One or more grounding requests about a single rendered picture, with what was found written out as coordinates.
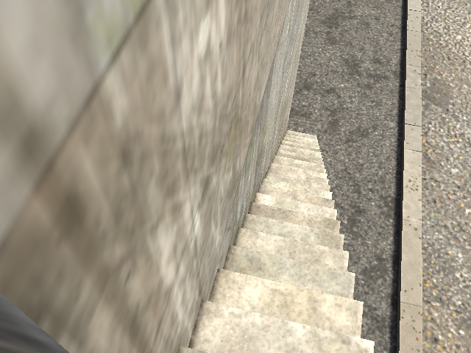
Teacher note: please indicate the stairs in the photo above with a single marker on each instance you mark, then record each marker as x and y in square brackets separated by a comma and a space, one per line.
[284, 287]

